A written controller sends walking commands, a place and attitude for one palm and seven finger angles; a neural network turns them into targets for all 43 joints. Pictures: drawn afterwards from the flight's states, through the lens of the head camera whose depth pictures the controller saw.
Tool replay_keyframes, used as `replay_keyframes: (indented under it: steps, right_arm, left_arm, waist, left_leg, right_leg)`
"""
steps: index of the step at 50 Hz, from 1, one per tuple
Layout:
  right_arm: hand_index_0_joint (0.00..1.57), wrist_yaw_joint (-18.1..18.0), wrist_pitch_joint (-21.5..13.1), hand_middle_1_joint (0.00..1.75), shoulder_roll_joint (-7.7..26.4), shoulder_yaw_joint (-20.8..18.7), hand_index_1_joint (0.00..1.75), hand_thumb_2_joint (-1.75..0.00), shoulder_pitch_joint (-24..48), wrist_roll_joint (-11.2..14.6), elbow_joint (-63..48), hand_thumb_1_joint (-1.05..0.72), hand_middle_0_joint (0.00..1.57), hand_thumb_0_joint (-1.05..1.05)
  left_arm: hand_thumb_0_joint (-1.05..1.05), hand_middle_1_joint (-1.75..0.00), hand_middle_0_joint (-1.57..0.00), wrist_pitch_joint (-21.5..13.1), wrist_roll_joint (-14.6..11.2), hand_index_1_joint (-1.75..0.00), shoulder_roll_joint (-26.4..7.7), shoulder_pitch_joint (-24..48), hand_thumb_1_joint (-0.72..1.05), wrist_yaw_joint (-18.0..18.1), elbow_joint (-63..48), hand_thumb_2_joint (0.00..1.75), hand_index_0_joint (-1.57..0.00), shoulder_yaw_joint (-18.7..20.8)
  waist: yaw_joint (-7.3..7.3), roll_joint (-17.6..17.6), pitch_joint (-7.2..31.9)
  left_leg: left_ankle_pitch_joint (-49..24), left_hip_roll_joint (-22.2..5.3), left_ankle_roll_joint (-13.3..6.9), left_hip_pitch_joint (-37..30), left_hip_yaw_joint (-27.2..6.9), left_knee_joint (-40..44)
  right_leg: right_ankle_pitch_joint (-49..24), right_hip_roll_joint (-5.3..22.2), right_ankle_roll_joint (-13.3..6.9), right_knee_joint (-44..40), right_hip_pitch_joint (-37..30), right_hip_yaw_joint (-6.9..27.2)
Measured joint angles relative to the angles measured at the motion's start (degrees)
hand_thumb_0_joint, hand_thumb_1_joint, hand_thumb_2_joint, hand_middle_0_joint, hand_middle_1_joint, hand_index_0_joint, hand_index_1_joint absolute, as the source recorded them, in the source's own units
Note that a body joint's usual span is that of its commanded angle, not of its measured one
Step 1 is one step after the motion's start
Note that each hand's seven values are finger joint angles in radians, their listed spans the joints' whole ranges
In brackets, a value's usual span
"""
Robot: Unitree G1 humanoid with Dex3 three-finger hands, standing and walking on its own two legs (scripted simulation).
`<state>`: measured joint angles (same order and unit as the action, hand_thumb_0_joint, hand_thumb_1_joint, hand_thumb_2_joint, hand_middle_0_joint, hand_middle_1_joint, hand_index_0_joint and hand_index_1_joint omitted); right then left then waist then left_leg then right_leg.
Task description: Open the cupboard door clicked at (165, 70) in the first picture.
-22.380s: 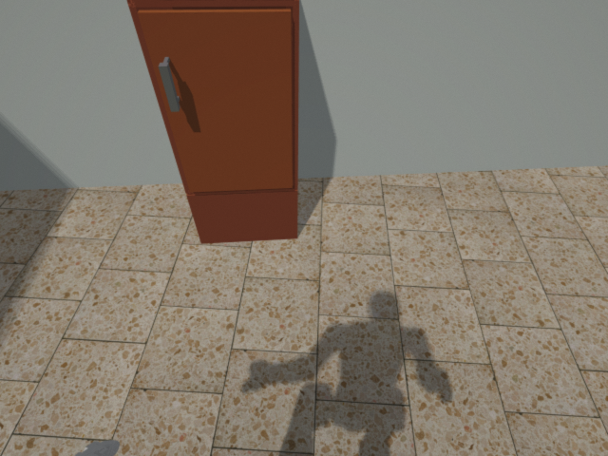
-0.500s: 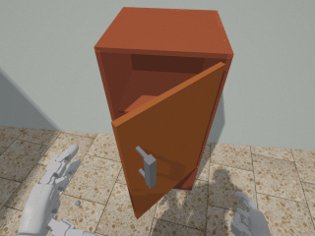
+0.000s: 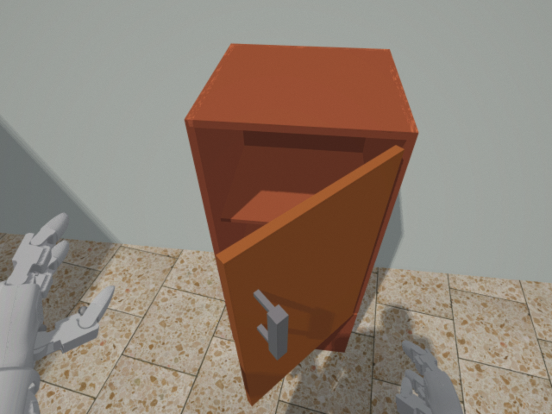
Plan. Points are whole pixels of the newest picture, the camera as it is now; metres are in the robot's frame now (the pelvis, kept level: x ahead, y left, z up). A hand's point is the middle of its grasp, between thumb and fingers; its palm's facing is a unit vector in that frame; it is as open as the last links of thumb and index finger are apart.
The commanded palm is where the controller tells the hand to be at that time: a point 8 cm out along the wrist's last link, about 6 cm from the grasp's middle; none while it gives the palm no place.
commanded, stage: draw the hand back to the body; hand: left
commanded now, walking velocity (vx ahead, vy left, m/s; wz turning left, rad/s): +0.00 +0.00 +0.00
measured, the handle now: (269, 324) +0.27 +0.05 -0.02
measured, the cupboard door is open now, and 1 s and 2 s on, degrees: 47 47 47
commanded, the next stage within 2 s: step back with the hand held close in 0.48 s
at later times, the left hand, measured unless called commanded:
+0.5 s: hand (87, 302) +0.18 +0.23 +0.16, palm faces +0.43 -0.81 -0.40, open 7.5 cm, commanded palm +0.13 +0.27 +0.17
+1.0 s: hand (80, 316) +0.17 +0.23 +0.15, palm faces +0.32 -0.80 -0.51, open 7.5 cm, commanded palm +0.11 +0.28 +0.18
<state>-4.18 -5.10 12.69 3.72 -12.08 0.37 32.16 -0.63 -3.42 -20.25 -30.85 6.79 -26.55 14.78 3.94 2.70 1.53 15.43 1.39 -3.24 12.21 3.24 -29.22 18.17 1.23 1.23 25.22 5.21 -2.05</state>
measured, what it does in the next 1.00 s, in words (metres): stands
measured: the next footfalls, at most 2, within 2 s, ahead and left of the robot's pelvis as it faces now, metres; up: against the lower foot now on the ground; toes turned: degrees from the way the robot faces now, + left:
right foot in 1.88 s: -0.26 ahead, -0.12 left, +0.00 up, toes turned -3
left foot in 2.00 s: -0.07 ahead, +0.07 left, +0.00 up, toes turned -4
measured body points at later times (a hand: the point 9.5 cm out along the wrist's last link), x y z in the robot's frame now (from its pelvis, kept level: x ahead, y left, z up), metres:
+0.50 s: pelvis +0.00 -0.03 +0.01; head -0.02 -0.05 +0.46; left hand +0.15 +0.27 +0.18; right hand +0.18 -0.25 -0.08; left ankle +0.01 +0.08 -0.74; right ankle -0.05 -0.13 -0.74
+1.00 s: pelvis -0.04 -0.02 +0.00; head -0.02 -0.02 +0.45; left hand +0.14 +0.27 +0.18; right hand +0.14 -0.27 -0.07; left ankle +0.01 +0.08 -0.74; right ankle -0.05 -0.13 -0.74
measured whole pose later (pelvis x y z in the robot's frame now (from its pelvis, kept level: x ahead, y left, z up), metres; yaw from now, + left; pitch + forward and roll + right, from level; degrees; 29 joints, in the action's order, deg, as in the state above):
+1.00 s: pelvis -0.04 -0.02 +0.00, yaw -1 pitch +0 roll -1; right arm -5.1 2.1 13.7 -0.9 -9.1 1.0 31.1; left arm -6.1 -4.0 -25.4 -32.7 6.5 -28.9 22.2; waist 0.5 1.4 -2.7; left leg 10.5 -1.1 -1.7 16.4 3.4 -27.1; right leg 13.8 -1.2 -0.3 24.4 10.4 -1.8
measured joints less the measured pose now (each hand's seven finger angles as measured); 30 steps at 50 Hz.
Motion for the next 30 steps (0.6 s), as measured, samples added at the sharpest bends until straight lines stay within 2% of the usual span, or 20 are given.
replay_keyframes:
  steps: [8,13,19,30]
  right_arm:
    - [0.20,0.4,0.5,0.30,0.5,-1.1,0.30,-0.90,0.7,-0.1,1.8,-0.90,0.20,0.01]
    - [0.20,0.8,1.2,0.30,0.8,-1.7,0.30,-0.90,0.8,-0.1,2.2,-0.90,0.20,0.01]
    - [0.20,0.2,0.9,0.30,0.7,-2.0,0.30,-0.90,0.4,-0.1,3.0,-0.91,0.20,0.01]
    - [0.20,-0.3,0.4,0.30,0.5,-2.5,0.30,-0.90,1.1,-0.2,3.9,-0.91,0.20,0.01]
  left_arm:
    - [0.01,-0.30,-0.20,-1.3,-0.7,-0.30,-1.3,4.0,0.69,-0.1,0.9,0.82,-0.20,5.0]
    - [0.01,-0.30,-0.20,-1.6,-1.0,-0.30,0.1,4.3,0.81,-0.5,2.3,0.87,-0.20,4.9]
    - [0.02,-0.30,-0.21,-1.8,-1.0,-0.30,0.3,3.0,0.86,-1.2,2.2,0.89,-0.20,3.3]
    - [0.02,-0.30,-0.21,-2.8,-1.5,-0.30,0.2,3.7,0.88,-1.3,3.5,0.90,-0.21,4.1]
  waist:
    - [0.34,0.1,-1.1]
    - [0.11,0.4,-1.7]
    - [0.03,0.4,-1.9]
    - [0.22,0.7,-2.5]
  left_leg:
    - [-1.6,-0.2,0.5,-2.7,0.0,3.2]
    - [-2.3,-0.6,0.9,-3.5,-0.1,4.4]
    - [-2.6,-1.3,1.6,-4.1,-0.5,4.7]
    - [-3.1,-2.3,2.7,-4.8,-1.0,5.3]
  right_leg:
    - [-1.4,-0.3,-0.5,-2.9,-2.5,0.0]
    - [-2.0,-0.7,-0.9,-3.8,-3.1,0.0]
    - [-2.2,-1.5,-1.6,-4.4,-3.8,-0.3]
    - [-2.8,-2.6,-2.7,-5.3,-4.8,-0.7]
